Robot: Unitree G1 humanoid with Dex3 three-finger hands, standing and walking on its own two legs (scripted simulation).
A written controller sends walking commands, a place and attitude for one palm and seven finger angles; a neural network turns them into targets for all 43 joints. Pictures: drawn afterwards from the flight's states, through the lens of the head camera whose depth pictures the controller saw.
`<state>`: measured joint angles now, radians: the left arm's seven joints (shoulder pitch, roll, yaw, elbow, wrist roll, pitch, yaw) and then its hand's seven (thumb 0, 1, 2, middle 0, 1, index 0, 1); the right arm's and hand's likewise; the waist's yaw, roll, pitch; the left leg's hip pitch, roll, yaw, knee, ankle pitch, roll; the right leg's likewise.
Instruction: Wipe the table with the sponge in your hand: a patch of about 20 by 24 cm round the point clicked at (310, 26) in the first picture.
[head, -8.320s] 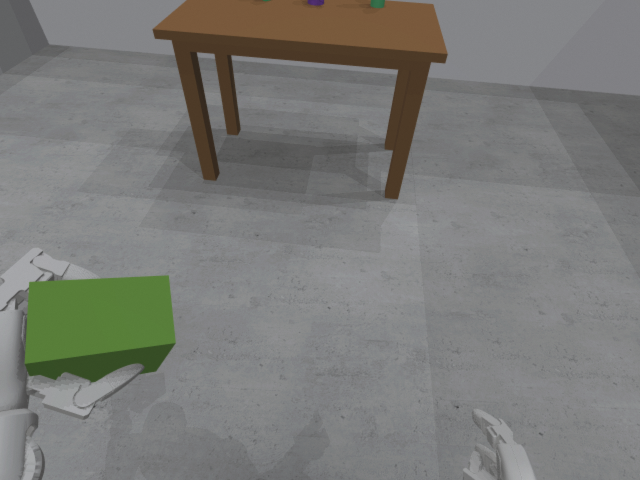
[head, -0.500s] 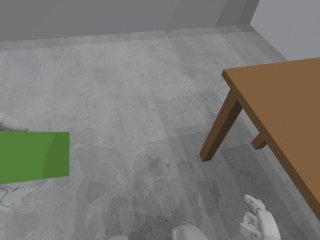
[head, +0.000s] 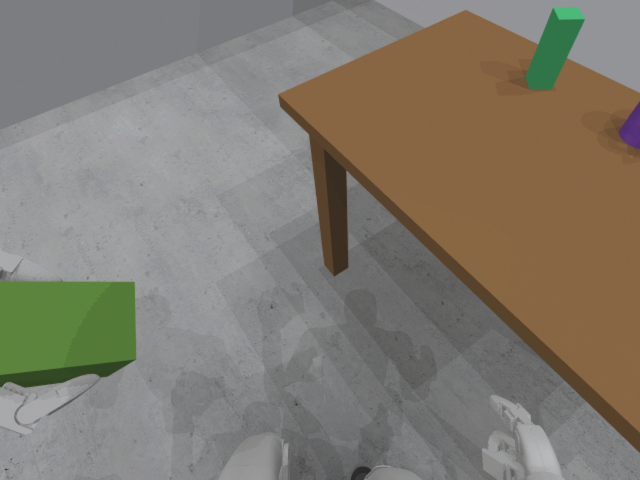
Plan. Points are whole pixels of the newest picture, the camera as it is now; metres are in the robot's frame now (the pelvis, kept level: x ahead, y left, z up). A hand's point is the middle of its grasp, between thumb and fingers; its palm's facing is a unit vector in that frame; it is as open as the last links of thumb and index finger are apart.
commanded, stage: turn to face it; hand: left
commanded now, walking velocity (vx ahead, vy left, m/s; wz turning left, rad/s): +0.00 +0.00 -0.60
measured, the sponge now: (74, 336) +0.22 +0.22 +0.16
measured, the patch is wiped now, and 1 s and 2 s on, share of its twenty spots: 0.00 0.00 0.00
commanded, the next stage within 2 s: none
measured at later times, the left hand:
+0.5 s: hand (121, 356) +0.20 +0.16 +0.18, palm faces +0.19 -0.86 -0.47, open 10.8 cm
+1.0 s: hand (275, 390) +0.18 +0.03 +0.18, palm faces -0.10 -0.85 -0.52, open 10.8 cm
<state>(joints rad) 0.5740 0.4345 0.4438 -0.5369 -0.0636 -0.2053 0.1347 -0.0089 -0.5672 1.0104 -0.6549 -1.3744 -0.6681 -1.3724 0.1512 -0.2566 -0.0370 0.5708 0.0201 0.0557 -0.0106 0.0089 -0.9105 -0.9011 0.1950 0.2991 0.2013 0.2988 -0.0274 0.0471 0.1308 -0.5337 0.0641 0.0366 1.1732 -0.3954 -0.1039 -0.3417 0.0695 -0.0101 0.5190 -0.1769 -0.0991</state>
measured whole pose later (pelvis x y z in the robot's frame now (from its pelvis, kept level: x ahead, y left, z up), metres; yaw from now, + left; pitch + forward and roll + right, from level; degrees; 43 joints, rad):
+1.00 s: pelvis -0.14 -0.06 -0.01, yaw -36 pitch +0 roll +2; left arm 0.54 0.44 0.47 -0.57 -0.04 -0.21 0.13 -0.01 -0.57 1.01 -0.65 -1.38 -0.67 -1.37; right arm 0.17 -0.24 -0.03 0.54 0.03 0.04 -0.02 0.01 -0.91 -0.90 0.19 0.30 0.20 0.30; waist 0.02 -0.05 0.08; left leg -0.27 0.06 0.12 0.58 -0.29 -0.03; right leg -0.56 0.09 0.04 0.96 -0.38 0.01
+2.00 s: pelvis -0.31 -0.07 -0.01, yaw -69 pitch +0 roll +1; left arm 0.41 0.38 0.37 -0.53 -0.04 -0.18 0.14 -0.01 -0.57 1.01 -0.65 -1.38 -0.66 -1.37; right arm 0.14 -0.18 0.03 0.57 0.02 0.00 0.00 0.01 -0.91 -0.90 0.20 0.30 0.21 0.30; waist -0.01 0.03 0.17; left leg -0.43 0.12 0.03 1.10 -0.51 -0.08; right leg -0.37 0.02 -0.05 0.64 -0.27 -0.07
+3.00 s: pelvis -0.35 -0.01 +0.00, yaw -78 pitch -1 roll +0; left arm 0.53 0.38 0.37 -0.51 0.00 -0.20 0.16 -0.01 -0.57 1.01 -0.65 -1.38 -0.66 -1.37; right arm 0.25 -0.22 -0.02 0.60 0.01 -0.04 -0.07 0.01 -0.91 -0.90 0.19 0.30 0.20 0.30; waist 0.01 -0.02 0.05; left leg -0.20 0.02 0.09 0.53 -0.30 0.01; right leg -0.32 -0.02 -0.07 0.56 -0.28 0.00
